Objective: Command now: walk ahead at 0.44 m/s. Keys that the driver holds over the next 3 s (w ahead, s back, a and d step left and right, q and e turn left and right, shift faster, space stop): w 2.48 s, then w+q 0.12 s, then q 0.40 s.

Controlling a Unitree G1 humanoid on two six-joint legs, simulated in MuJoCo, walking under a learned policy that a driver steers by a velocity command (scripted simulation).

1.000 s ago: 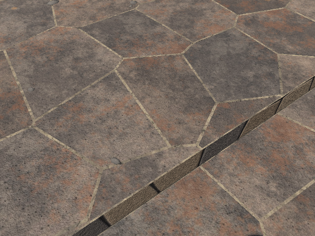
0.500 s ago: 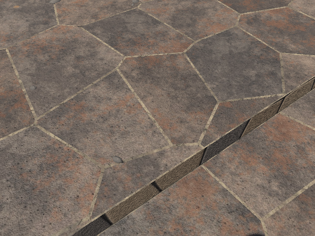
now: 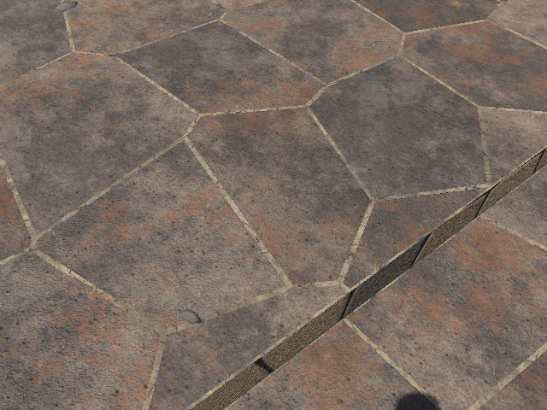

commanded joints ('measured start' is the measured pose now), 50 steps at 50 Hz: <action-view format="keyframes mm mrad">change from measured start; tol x32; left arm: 1 -194 -20 -22 -130 11 -7 -12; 31 582 37 -13 157 31 70 92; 50 239 -22 -31 -121 72 17 -42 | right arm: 1 -41 -162 -22 -73 1 -9 -25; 10 111 -13 -3 -109 -18 -5 -9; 35 -949 -5 57 -674 -69 33 -1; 41 28 -190 -58 -350 -44 63 2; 50 -244 -2 13 -158 -71 -27 32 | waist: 1 12 109 138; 11 190 -226 -417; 35 161 14 229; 40 -218 -186 -322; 43 -26 281 -461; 50 82 81 -38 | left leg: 1 -209 154 -60 -201 434 129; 8 -7 202 -17 234 1058 55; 11 -672 -50 -139 1120 -205 -6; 22 -680 168 -19 850 192 -38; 33 -1958 192 -106 1937 -421 -59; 37 -698 129 152 1102 41 110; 41 -93 -23 7 632 46 113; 43 -57 368 -853 196 421 128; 46 -512 210 -558 241 -500 159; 50 -566 228 -446 149 -260 140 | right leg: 1 84 15 -31 -318 233 29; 8 524 104 -19 -520 242 -85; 10 1152 -304 605 -571 52 -312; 19 350 -149 228 -970 160 -227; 32 1072 -353 390 -772 121 -210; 37 190 -140 12 -1195 322 -140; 40 539 -145 -23 -522 1392 -74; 41 514 -89 47 -164 1007 -28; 42 211 144 109 304 -96 32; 50 -261 54 341 628 274 -136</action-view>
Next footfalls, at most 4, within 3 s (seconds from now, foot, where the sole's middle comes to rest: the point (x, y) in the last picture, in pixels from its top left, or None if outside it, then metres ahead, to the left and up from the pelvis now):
0.18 right None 0.28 -0.13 -0.78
0.82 left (189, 310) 0.70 0.18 -0.64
1.50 right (255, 189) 1.09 0.01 -0.64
2.02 left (176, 125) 1.38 0.26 -0.64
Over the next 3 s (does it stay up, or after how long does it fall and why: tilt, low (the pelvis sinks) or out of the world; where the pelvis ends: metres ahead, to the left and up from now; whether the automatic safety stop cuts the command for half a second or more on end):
stays up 1.66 0.14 0.13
